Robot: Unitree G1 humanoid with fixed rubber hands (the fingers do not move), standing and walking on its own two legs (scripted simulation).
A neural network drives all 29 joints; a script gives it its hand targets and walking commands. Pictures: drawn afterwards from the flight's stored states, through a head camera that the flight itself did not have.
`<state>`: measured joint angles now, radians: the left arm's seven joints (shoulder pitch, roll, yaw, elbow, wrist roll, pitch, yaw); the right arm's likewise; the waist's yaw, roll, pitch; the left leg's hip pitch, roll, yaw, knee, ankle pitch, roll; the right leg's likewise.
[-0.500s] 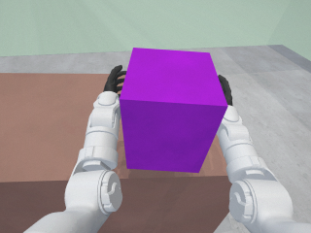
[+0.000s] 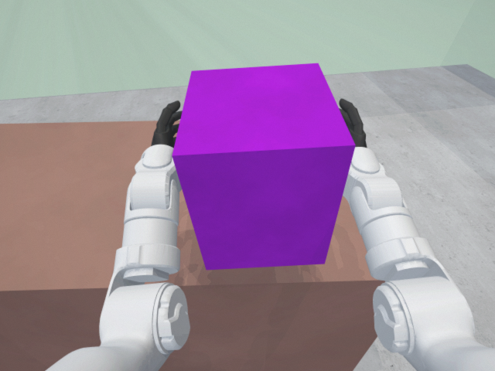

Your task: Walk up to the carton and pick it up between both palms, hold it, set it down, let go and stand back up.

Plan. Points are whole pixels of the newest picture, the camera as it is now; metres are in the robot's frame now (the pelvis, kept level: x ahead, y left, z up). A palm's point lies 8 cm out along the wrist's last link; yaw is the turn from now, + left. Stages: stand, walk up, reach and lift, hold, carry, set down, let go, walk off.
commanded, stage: reach and lift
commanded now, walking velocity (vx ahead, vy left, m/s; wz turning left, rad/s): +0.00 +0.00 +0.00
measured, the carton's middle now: (260, 170) +0.38 -0.03 +0.17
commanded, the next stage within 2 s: hold in 0.92 s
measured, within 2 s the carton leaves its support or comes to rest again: neither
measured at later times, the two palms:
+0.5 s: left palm (164, 145) +0.38 +0.12 +0.22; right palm (359, 140) +0.37 -0.17 +0.22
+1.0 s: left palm (157, 134) +0.38 +0.12 +0.24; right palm (357, 123) +0.38 -0.17 +0.25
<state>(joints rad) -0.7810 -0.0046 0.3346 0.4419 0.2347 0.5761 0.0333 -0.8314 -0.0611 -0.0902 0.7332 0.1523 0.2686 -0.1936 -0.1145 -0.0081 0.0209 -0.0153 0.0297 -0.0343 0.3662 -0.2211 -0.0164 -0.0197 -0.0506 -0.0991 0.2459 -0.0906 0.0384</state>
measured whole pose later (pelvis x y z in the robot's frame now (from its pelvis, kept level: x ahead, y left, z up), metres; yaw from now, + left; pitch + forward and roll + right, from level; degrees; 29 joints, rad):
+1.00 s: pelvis +0.00 -0.01 +0.00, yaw +0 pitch -6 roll -2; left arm -0.84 0.02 0.33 0.41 0.22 0.74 0.04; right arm -0.95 -0.11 -0.04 0.75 0.25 0.44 -0.22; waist -0.09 0.02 -0.06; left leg -0.05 0.05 -0.04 0.39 -0.23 -0.03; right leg -0.05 -0.03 -0.10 0.26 -0.09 0.03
